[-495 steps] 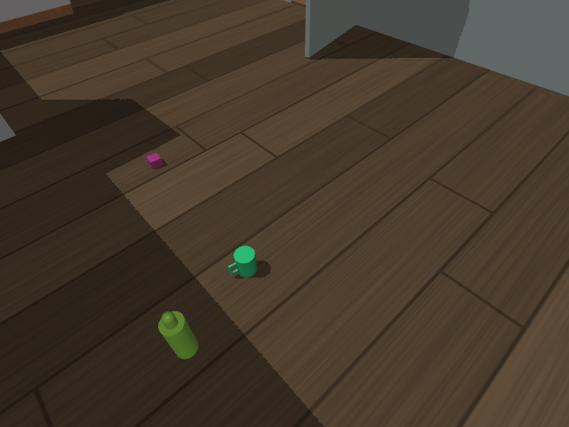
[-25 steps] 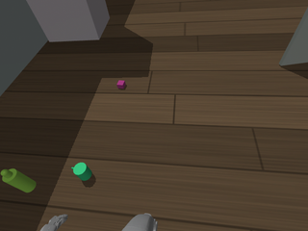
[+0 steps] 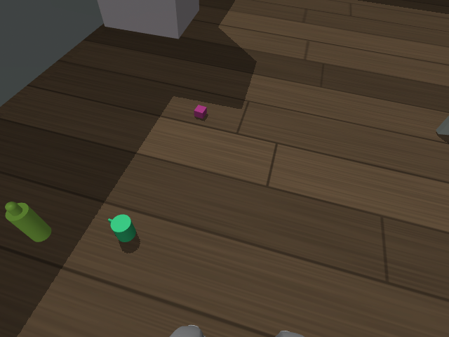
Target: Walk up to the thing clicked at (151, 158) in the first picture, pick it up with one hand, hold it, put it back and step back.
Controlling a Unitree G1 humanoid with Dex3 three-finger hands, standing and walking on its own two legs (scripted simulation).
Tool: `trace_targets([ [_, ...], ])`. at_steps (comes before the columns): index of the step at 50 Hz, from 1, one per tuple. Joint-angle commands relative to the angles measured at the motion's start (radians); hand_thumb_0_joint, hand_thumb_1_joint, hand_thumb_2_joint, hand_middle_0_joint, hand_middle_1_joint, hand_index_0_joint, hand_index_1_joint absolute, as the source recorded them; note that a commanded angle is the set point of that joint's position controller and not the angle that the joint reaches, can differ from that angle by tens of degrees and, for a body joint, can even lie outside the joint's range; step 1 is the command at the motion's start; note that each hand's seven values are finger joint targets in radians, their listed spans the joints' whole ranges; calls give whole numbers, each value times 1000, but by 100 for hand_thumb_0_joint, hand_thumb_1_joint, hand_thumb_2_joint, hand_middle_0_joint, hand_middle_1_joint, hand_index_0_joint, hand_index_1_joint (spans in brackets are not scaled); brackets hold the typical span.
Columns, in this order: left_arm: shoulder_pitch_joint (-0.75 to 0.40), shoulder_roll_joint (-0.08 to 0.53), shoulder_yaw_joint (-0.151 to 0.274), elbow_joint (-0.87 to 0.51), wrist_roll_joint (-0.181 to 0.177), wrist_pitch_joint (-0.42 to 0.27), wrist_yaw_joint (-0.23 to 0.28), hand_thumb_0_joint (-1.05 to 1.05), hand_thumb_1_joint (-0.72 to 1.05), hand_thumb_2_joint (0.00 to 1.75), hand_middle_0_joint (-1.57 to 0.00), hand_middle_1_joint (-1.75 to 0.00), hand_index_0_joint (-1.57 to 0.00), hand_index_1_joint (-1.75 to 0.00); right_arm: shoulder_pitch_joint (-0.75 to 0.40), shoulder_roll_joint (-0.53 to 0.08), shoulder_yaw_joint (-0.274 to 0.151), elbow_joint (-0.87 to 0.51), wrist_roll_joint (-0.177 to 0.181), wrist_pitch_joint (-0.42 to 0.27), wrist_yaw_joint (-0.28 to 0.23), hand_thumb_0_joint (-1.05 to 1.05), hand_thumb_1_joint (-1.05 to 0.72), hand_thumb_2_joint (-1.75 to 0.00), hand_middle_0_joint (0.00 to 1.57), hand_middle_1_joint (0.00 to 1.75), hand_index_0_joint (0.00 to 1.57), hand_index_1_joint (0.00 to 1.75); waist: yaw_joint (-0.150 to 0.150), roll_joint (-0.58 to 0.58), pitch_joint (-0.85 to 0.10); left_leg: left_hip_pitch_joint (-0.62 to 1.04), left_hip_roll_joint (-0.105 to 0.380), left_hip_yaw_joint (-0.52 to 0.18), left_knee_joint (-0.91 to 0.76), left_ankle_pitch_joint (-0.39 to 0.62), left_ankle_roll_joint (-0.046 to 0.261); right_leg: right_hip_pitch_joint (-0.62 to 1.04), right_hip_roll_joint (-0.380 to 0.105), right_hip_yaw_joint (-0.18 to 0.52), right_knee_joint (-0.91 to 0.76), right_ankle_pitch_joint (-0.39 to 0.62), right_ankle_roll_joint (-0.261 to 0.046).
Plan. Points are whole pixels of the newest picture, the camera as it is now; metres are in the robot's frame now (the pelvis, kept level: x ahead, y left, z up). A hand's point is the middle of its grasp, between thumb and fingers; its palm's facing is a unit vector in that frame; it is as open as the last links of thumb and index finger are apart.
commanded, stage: walk up
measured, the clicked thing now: (200, 111) +1.48 +0.23 -0.73
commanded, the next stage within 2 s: stand in 1.02 s
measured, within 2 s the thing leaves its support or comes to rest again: neither
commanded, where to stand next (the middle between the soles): +0.09 -0.06 m, yaw +2 degrees
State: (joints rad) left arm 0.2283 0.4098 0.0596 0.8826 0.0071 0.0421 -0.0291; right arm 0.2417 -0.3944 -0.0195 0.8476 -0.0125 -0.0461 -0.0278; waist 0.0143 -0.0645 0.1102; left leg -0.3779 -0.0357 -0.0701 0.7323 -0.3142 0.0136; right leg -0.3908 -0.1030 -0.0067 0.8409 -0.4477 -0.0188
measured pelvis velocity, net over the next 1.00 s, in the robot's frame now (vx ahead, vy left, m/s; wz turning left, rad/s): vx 0.02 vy -0.03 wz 0.13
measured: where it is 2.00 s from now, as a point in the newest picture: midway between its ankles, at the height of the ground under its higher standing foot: outside the picture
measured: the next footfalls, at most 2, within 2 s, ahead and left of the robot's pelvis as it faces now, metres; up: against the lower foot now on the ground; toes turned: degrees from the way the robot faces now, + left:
right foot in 0.04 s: +0.06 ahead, -0.17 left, +0.00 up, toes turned -1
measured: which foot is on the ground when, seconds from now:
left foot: down 0.00-1.00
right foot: up 0.00-0.02, down 0.04-1.00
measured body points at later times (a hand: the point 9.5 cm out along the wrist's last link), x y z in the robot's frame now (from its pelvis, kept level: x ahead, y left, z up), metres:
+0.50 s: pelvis +0.01 -0.02 +0.02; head +0.02 -0.01 +0.46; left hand +0.06 +0.29 -0.11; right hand +0.10 -0.33 -0.11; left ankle +0.04 +0.11 -0.71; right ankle +0.02 -0.17 -0.71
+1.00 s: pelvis +0.02 -0.03 +0.03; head +0.02 -0.01 +0.48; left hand +0.07 +0.29 -0.10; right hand +0.16 -0.31 -0.09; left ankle +0.04 +0.11 -0.71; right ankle +0.02 -0.17 -0.71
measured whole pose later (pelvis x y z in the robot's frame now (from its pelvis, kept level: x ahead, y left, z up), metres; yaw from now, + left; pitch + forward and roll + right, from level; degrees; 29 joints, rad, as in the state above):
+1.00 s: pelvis +0.02 -0.03 +0.03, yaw +7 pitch -2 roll -1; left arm 0.06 0.37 0.03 1.12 0.01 0.01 -0.02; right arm 0.05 -0.35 0.01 1.12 0.00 -0.02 0.00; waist 0.02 -0.01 0.05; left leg -0.23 -0.03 -0.15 0.44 -0.18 -0.02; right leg -0.12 -0.08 -0.12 0.41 -0.24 0.04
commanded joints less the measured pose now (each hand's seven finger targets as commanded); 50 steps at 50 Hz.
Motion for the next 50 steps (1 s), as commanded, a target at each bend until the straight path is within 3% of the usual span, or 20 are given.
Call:
trace_targets([
  [1,71,174,50,-18,-3,-33,24,0,90,90,-20,-30,-20,-30,-68,-264,-75,-71,8,0,-18,0,-90,-90,20,30,20,30,34,212,-143,-68,152,-182,-134,229,141,211,61,-58,-237,128,-10],
  [2,69,190,53,-15,7,-44,27,0,90,90,-20,-30,-20,-30,-70,-231,-62,-70,15,6,-16,0,-90,-90,20,30,20,30,44,158,-152,-80,122,-166,-75,200,105,245,39,-8,-306,168,-28],
  [3,46,241,60,-24,23,-56,31,0,90,90,-20,-30,-20,-30,-53,-181,-47,-67,24,7,-15,0,-90,-90,20,30,20,30,34,-3,-161,-116,57,-116,44,157,61,249,-94,172,-396,192,-68],
  [4,-3,284,64,-39,24,-63,31,0,90,90,-20,-30,-20,-30,-51,-172,-46,-58,26,7,-17,0,-90,-90,20,30,20,30,21,-80,-127,-145,-25,-29,101,-34,24,190,-233,338,-472,126,-147],
  [5,-114,315,65,-55,22,-59,26,0,90,90,-20,-30,-20,-30,-27,-214,-66,-20,18,7,-23,0,-90,-90,20,30,20,30,-8,-147,-106,-23,8,26,176,-259,8,26,-330,388,-483,82,-229],
  [6,-167,282,56,-62,16,-54,21,0,90,90,-20,-30,-20,-30,13,-233,-74,13,17,4,-16,0,-90,-90,20,30,20,30,-46,-118,-70,88,35,13,97,-237,9,-78,-294,324,-457,33,-210],
  [7,-179,242,42,-57,14,-48,19,0,90,90,-20,-30,-20,-30,26,-230,-72,36,18,-2,-8,0,-90,-90,20,30,20,30,-61,-84,-56,122,12,17,-39,-186,19,-76,-188,176,-404,3,-143],
  [8,-166,216,32,-48,11,-46,20,0,90,90,-20,-30,-20,-30,18,-231,-76,47,13,-7,-3,0,-90,-90,20,30,20,30,-54,-40,-46,123,11,-21,-100,-24,33,-70,-115,99,-348,21,-86],
  [9,-150,188,23,-36,7,-49,21,0,90,90,-20,-30,-20,-30,-6,-223,-75,50,9,-11,-1,0,-90,-90,20,30,20,30,-33,11,-60,114,74,-133,-179,45,51,-49,-57,41,-265,39,-47],
  [10,-129,175,20,-19,1,-46,19,0,90,90,-20,-30,-20,-30,-60,-235,-71,39,6,-15,1,0,-90,-90,20,30,20,30,-3,41,-64,79,137,-275,-246,-24,86,-39,-5,21,-220,16,-18],
  [11,-107,189,24,2,1,-44,16,0,90,90,-20,-30,-20,-30,-88,-257,-71,31,3,-16,2,0,-90,-90,20,30,20,30,11,53,-86,26,178,-357,-297,-164,118,12,13,25,-200,-34,-14],
  [12,-86,190,26,18,-2,-44,13,0,90,90,-20,-30,-20,-30,-99,-262,-65,34,-2,-15,4,0,-90,-90,20,30,20,30,22,35,-87,-51,175,-358,-326,-304,117,75,12,46,-238,-80,-18],
  [13,-81,190,24,24,2,-49,11,0,90,90,-20,-30,-20,-30,-123,-259,-58,38,0,-12,6,0,-90,-90,20,30,20,30,30,9,-54,-112,142,-296,-306,-313,92,121,-8,67,-313,-92,-27],
  [15,-125,201,22,30,6,-58,12,0,90,90,-20,-30,-20,-30,-129,-220,-50,67,1,-5,12,0,-90,-90,20,30,20,30,7,1,-20,-91,59,-147,-258,-198,32,99,-67,116,-416,-154,-54],
  [16,-128,206,19,35,5,-60,14,0,90,90,-20,-30,-20,-30,-128,-216,-51,83,0,-5,15,0,-90,-90,20,30,20,30,-2,31,-32,-26,51,-131,-243,-145,25,64,-82,136,-439,-157,-63],
  [23,-169,197,6,70,-4,-69,22,0,90,90,-20,-30,-20,-30,-127,-198,-30,144,7,-13,18,0,-90,-90,20,30,20,30,-3,53,-136,75,81,-136,-249,204,23,198,-60,36,-434,135,-31],
  [30,-165,185,3,113,-13,-61,27,0,90,90,-20,-30,-20,-30,-153,-196,-23,183,12,-9,8,0,-90,-90,20,30,20,30,8,84,-190,119,106,-139,-258,399,29,299,-52,-12,-429,297,-22],
  [39,-208,174,3,148,-12,-55,27,0,90,90,-20,-30,-20,-30,-189,-195,-21,212,11,0,4,0,-90,-90,20,30,20,30,-1,94,-188,123,109,-139,-307,421,24,345,-51,-29,-459,311,-12],
  [47,-219,160,5,171,-5,-51,21,0,90,90,-20,-30,-20,-30,-234,-200,-19,217,6,6,9,0,-90,-90,20,30,20,30,-1,104,-140,93,113,-168,-394,255,22,341,-37,-33,-508,180,2],
  [50,-210,163,10,177,-3,-54,20,0,90,90,-20,-30,-20,-30,-238,-192,-17,218,7,5,11,0,-90,-90,20,30,20,30,1,89,-158,126,107,-155,-383,292,16,340,-42,-35,-513,203,3],
])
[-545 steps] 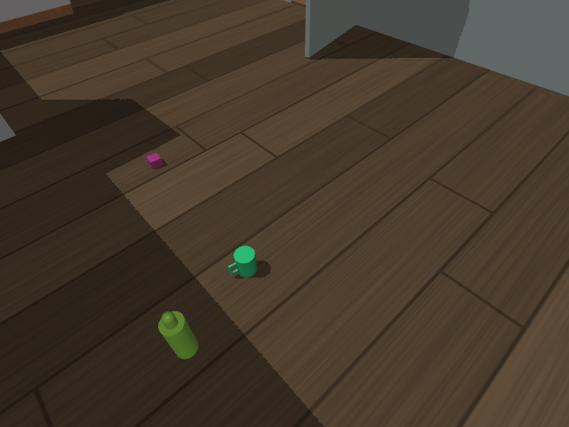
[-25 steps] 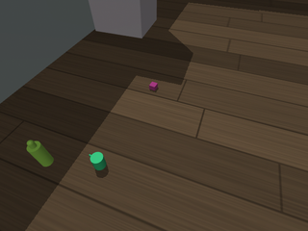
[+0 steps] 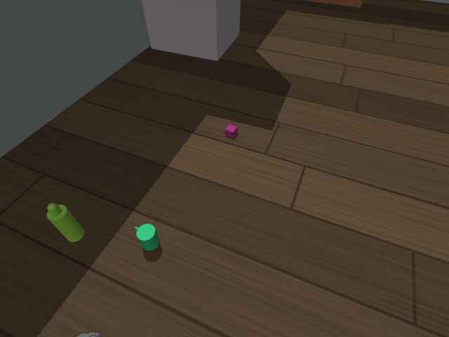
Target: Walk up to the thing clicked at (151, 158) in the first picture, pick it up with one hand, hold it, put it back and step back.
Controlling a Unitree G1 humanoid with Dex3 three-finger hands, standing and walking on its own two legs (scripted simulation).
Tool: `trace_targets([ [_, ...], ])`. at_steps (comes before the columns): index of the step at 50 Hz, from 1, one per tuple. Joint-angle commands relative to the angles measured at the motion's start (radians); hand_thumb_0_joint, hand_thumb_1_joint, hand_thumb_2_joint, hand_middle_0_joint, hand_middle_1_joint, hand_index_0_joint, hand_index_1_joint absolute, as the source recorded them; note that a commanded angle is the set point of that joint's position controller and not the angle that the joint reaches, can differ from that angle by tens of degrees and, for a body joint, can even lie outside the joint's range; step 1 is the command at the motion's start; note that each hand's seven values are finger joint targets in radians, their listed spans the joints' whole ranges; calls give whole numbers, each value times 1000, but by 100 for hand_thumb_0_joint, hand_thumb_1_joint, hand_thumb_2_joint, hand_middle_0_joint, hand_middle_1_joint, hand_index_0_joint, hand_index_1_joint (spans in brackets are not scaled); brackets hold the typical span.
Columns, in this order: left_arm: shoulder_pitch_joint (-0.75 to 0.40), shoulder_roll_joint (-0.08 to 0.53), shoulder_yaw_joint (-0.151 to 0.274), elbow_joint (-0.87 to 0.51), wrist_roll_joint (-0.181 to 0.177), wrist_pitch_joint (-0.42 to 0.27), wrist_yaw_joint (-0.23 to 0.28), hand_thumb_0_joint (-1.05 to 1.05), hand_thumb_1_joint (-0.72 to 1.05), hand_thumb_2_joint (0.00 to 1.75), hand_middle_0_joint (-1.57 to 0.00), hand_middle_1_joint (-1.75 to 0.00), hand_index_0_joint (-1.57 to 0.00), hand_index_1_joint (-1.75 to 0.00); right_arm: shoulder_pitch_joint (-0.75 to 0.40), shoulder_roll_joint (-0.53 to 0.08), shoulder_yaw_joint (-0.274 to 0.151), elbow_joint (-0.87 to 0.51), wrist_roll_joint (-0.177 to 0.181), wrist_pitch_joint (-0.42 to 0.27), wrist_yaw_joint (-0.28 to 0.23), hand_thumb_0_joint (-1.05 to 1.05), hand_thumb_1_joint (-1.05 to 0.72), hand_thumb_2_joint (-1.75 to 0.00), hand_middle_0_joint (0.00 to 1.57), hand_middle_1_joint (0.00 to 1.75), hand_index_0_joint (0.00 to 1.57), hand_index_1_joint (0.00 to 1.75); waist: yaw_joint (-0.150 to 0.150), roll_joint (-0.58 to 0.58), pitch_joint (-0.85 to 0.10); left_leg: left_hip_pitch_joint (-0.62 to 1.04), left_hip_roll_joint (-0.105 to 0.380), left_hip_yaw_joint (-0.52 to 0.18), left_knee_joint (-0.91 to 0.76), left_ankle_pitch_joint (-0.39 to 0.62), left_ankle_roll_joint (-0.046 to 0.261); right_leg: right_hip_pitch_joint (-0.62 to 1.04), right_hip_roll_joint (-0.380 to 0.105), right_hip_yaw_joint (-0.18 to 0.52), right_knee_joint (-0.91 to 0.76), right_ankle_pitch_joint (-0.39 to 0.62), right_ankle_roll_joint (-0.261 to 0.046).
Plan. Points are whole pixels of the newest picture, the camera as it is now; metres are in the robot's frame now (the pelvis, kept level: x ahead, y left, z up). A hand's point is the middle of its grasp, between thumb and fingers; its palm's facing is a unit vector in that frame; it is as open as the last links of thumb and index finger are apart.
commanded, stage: walk up
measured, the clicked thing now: (231, 130) +1.49 +0.07 -0.75
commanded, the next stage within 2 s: stand in 0.02 s
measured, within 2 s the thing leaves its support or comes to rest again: neither
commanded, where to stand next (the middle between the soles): +0.07 -0.04 m, yaw -5 degrees
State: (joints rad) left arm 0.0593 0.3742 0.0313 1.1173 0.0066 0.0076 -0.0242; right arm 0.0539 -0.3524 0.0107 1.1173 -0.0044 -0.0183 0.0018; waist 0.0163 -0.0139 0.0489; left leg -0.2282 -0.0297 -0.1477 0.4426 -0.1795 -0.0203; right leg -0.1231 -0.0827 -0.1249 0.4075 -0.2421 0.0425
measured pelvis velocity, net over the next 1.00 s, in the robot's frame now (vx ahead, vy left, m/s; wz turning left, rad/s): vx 0.01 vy -0.02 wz -0.05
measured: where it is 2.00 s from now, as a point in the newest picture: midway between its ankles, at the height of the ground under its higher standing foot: outside the picture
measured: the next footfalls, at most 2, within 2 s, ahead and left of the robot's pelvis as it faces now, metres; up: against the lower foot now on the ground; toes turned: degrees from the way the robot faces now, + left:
none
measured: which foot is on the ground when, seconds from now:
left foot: down 0.00-1.00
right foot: down 0.00-1.00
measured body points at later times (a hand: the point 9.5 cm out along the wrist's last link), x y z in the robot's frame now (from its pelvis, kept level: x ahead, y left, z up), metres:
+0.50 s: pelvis +0.00 -0.01 +0.00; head +0.01 -0.01 +0.45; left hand +0.08 +0.29 -0.13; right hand +0.07 -0.31 -0.13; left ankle +0.04 +0.13 -0.74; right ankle -0.02 -0.14 -0.74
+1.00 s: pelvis +0.01 -0.02 +0.01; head +0.02 -0.02 +0.45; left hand +0.10 +0.28 -0.13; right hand +0.07 -0.32 -0.13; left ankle +0.04 +0.13 -0.74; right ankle -0.02 -0.14 -0.74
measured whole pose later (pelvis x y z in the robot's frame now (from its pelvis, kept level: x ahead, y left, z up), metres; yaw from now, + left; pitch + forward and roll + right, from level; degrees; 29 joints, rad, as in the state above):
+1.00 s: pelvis +0.01 -0.02 +0.01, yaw -3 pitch -2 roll +0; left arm 0.10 0.36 0.01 1.13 0.01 0.00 -0.02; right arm 0.09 -0.35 0.00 1.14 0.00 0.00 0.01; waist 0.01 0.00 0.06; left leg -0.16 0.02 -0.11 0.34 -0.15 -0.05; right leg -0.10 -0.05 -0.08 0.35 -0.22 0.02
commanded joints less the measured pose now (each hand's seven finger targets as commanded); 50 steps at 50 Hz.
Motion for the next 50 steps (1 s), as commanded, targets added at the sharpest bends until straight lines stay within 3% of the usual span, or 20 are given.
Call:
trace_targets([
  [1,-27,195,29,-45,-5,-22,20,0,90,90,-20,-30,-20,-30,-69,-211,-51,-54,-4,-17,-16,0,-90,-90,20,30,20,30,10,31,-95,21,119,-51,-94,210,40,48,-75,113,-106,25,-63],
  [3,-36,198,26,-44,-4,-28,24,0,90,90,-20,-30,-20,-30,-58,-211,-51,-55,-1,-14,-13,0,-90,-90,20,30,20,30,-4,24,-99,46,117,-46,-78,265,34,43,-79,110,-119,67,-61],
  [7,-41,208,27,-42,1,-32,26,0,90,90,-20,-30,-20,-30,-59,-208,-56,-51,1,-2,-9,0,-90,-90,20,30,20,30,-12,1,-83,58,111,-26,-96,190,30,24,-79,115,-142,22,-59],
  [10,-30,205,26,-34,2,-28,27,0,90,90,-20,-30,-20,-30,-57,-211,-58,-46,-1,3,-7,0,-90,-90,20,30,20,30,-11,3,-59,38,107,-31,-122,73,32,10,-72,124,-158,-49,-57],
  [15,-6,202,22,-32,2,-32,28,0,90,90,-20,-30,-20,-30,-58,-205,-58,-42,-1,1,-6,0,-90,-90,20,30,20,30,-1,26,-93,56,120,-25,-121,172,30,49,-72,124,-139,29,-57],
  [23,7,203,22,-32,2,-27,28,0,90,90,-20,-30,-20,-30,-36,-203,-55,-31,0,2,-8,0,-90,-90,20,30,20,30,-2,26,-78,49,119,-23,-141,128,26,45,-66,128,-133,19,-58],
  [25,8,196,21,-36,0,-28,29,0,90,90,-20,-30,-20,-30,-36,-208,-55,-32,-2,0,-9,0,-90,-90,20,30,20,30,2,37,-97,54,127,-20,-128,215,28,69,-68,125,-123,78,-56],
  [27,7,203,23,-39,0,-28,29,0,90,90,-20,-30,-20,-30,-26,-201,-53,-29,-2,-2,-9,0,-90,-90,20,30,20,30,1,27,-86,51,126,-14,-136,222,23,65,-65,122,-121,79,-55],
  [31,5,196,20,-39,2,-25,28,0,90,90,-20,-30,-20,-30,-25,-206,-53,-28,-1,2,-10,0,-90,-90,20,30,20,30,-1,19,-57,31,122,-19,-145,137,20,43,-63,126,-140,13,-54],
  [36,-1,202,20,-48,2,-28,28,0,90,90,-20,-30,-20,-30,-17,-209,-51,-29,-2,-1,-9,0,-90,-90,20,30,20,30,-4,22,-77,54,126,-10,-134,190,20,51,-66,132,-137,58,-57],
  [38,-5,197,17,-48,2,-27,27,0,90,90,-20,-30,-20,-30,-11,-208,-49,-27,-1,-1,-9,0,-90,-90,20,30,20,30,-8,20,-59,37,123,-10,-142,152,19,44,-65,134,-145,26,-56],
  [39,3,198,16,-51,3,-27,27,0,90,90,-20,-30,-20,-30,-22,-206,-50,-30,-1,-1,-8,0,-90,-90,20,30,20,30,-2,25,-65,57,131,-13,-141,184,20,40,-63,127,-138,50,-57],
  [41,-5,198,18,-49,3,-26,26,0,90,90,-20,-30,-20,-30,-12,-207,-48,-28,-2,-1,-8,0,-90,-90,20,30,20,30,-7,18,-50,35,124,-12,-146,129,20,39,-60,129,-143,16,-56],
  [48,7,202,20,-53,0,-27,27,0,90,90,-20,-30,-20,-30,-13,-209,-45,-34,-3,-6,-11,0,-90,-90,20,30,20,30,-1,24,-96,76,134,-4,-129,252,22,62,-62,126,-120,129,-55],
  [50,3,196,19,-51,-2,-27,27,0,90,90,-20,-30,-20,-30,-12,-211,-43,-33,-1,-3,-12,0,-90,-90,20,30,20,30,-2,24,-87,69,132,-3,-131,232,24,63,-62,129,-125,117,-54],
])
